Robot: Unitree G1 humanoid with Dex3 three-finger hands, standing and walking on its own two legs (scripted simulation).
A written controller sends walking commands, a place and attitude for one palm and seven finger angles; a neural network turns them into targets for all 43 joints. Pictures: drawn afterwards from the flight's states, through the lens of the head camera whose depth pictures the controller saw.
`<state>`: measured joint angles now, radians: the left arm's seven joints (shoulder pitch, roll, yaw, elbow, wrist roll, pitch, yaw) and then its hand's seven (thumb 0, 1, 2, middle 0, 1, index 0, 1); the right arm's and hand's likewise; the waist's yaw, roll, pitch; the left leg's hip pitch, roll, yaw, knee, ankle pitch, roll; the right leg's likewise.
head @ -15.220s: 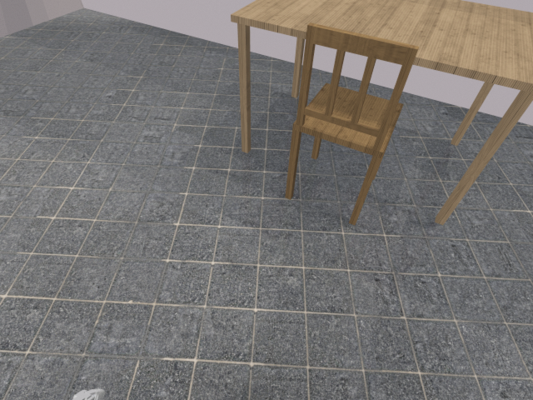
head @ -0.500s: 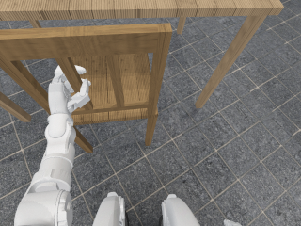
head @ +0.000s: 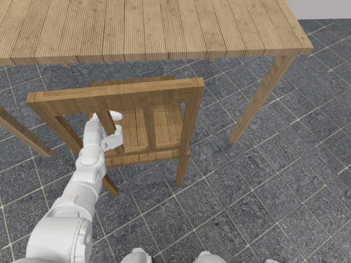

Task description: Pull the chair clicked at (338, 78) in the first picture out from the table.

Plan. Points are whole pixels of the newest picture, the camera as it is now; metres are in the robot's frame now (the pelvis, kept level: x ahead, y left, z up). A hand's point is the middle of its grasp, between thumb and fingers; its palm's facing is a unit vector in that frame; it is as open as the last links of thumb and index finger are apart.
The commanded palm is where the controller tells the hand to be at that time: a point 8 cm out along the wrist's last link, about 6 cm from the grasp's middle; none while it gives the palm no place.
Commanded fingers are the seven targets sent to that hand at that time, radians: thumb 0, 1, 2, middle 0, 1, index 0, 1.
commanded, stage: step backward, pulling the chair out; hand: left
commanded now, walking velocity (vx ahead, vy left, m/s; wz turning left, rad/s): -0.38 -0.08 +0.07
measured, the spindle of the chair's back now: (112, 133) +0.45 +0.16 -0.08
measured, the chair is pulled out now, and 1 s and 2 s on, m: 0.03 0.18 0.22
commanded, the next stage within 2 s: none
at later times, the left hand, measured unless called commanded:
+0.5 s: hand (126, 156) +0.36 +0.11 -0.04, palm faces +0.03 -0.99 -0.13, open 5.4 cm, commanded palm +0.35 +0.16 -0.04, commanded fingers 0.00 0.90 0.90 -0.50 -1.45 -0.50 -1.45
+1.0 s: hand (124, 194) +0.27 +0.11 -0.04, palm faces +0.03 -0.99 -0.15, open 5.4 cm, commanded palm +0.28 +0.16 -0.04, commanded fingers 0.00 0.90 0.90 -0.50 -1.45 -0.50 -1.45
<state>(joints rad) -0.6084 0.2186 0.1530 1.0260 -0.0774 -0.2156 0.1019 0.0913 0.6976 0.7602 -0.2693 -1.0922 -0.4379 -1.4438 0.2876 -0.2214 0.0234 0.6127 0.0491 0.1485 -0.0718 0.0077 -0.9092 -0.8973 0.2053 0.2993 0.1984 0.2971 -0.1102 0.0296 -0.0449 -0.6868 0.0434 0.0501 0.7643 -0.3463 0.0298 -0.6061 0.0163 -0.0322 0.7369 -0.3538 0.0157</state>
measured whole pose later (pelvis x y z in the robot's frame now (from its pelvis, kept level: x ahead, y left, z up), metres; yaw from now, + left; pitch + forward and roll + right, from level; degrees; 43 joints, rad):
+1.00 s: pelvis -0.10 -0.01 +0.01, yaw +0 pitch +4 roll -1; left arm -0.55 0.16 0.04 1.11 -0.09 -0.24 0.11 0.05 0.66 0.75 -0.26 -1.11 -0.50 -1.45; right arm 0.24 -0.26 0.01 0.76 0.06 -0.06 -0.13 0.01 -0.91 -0.90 0.21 0.30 0.20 0.30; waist -0.08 0.04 0.12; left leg -0.52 0.02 0.04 0.62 -0.24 0.00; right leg -0.43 0.01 -0.04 0.57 -0.21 -0.01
